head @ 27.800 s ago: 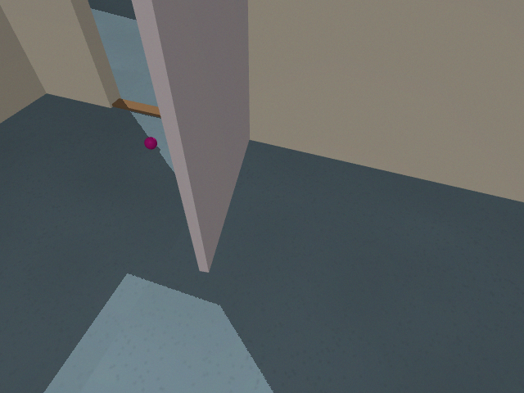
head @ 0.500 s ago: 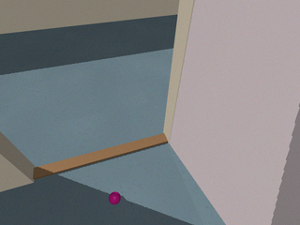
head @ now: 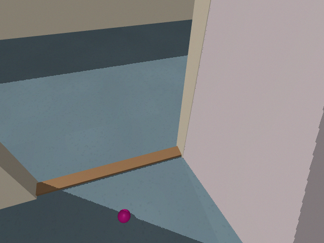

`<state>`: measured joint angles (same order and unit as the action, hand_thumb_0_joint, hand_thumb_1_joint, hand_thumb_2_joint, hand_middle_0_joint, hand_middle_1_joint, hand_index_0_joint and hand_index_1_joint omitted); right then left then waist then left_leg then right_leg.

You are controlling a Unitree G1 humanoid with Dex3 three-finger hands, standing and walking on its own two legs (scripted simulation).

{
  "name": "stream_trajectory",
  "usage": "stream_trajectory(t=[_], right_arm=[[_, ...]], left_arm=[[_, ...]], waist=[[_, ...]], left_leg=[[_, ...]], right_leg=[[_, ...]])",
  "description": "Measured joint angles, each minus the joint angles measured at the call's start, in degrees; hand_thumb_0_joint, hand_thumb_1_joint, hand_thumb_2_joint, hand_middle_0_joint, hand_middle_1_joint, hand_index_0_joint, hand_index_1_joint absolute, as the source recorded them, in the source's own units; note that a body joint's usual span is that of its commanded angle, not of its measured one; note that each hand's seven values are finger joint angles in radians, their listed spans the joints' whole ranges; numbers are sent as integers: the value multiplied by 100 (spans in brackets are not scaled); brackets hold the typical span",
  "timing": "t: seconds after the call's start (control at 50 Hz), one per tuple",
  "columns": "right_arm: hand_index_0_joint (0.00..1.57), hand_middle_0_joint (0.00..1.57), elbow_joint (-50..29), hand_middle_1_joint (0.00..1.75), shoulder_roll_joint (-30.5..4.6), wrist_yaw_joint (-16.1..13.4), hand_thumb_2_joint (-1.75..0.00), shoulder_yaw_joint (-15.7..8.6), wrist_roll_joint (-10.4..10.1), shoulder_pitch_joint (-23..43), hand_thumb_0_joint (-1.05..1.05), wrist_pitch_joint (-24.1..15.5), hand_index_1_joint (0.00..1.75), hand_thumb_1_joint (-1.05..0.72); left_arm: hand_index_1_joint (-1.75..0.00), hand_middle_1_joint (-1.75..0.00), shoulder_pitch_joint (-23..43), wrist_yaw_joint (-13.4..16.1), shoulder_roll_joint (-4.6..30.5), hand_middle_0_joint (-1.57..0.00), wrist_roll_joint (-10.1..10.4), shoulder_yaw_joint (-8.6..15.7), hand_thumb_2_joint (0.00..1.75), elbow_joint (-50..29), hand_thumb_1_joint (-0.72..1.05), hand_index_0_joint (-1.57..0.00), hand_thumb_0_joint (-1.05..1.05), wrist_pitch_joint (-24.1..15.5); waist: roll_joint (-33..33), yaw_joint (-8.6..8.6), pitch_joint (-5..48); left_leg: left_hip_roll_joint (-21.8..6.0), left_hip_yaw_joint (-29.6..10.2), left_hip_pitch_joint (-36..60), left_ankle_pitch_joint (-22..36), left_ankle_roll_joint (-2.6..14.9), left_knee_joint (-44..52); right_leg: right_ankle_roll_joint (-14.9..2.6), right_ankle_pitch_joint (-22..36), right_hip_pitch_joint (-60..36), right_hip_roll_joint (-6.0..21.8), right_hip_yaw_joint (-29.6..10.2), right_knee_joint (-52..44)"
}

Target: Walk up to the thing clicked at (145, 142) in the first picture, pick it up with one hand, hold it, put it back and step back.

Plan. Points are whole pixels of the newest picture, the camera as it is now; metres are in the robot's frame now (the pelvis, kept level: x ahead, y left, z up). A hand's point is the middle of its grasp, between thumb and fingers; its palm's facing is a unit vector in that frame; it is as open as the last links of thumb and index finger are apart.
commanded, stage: stand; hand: left
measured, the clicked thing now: (124, 215) +0.43 +0.22 -0.75
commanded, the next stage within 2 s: none
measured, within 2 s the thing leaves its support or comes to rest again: neither
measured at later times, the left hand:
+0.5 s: hand out of the picture +0.08 +0.27 -0.15, palm faces +0.00 -0.94 -0.35, open 7.4 cm
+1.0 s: hand out of the picture +0.07 +0.27 -0.16, palm faces +0.00 -0.94 -0.35, open 7.4 cm
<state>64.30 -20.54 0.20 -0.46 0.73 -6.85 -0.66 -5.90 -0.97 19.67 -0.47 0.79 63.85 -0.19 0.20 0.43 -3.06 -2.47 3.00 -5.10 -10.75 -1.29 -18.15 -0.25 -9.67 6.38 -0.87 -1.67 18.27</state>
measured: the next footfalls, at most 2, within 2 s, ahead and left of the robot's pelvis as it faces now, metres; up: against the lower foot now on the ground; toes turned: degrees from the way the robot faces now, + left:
none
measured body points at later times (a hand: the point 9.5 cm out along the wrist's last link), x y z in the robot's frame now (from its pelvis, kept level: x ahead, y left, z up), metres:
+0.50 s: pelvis +0.01 +0.01 +0.00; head +0.02 +0.01 +0.45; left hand +0.08 +0.31 -0.13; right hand +0.09 -0.29 -0.13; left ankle -0.01 +0.13 -0.75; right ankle +0.00 -0.12 -0.75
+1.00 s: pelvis +0.01 +0.01 +0.00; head +0.02 +0.01 +0.45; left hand +0.07 +0.32 -0.13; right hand +0.09 -0.29 -0.13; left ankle -0.01 +0.13 -0.75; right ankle +0.00 -0.12 -0.75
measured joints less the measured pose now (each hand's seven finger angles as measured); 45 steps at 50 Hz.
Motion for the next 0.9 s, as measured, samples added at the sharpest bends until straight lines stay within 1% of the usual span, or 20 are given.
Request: stream_trajectory(t=[0.3, 0.6, 0.9], right_arm=[[20, 21, 66, 30, 63, 24, -90, 32, -2, 10, 1, -6, 30, -90], [20, 21, 40, 30, 33, 7, -90, 17, 3, 84, 1, -1, 30, -90], [20, 21, 73, 30, 47, 12, -90, 10, -1, 20, 1, -1, 30, -90]], left_arm=[[-30, -30, -34, 50, 78, -21, 14, -42, 90, 66, 91, -20, 1, -35], [-30, -30, -13, 65, 60, -21, 12, -69, 90, 62, 91, -20, 1, -30], [-30, -30, -82, 62, 50, -21, 3, -70, 90, 72, 91, -20, 1, -17]], waist=[[39, -22, 2], [-11, -35, 39], [7, -45, 13]], left_leg=[[77, -36, 32, -13, 49, 54], [127, -66, 37, -15, 87, 50], [164, -84, 28, -11, 111, 62]], right_leg=[[55, -34, -53, 77, 36, -51], [95, -37, -87, 129, 65, -73], [115, -50, -82, 166, 82, -72]])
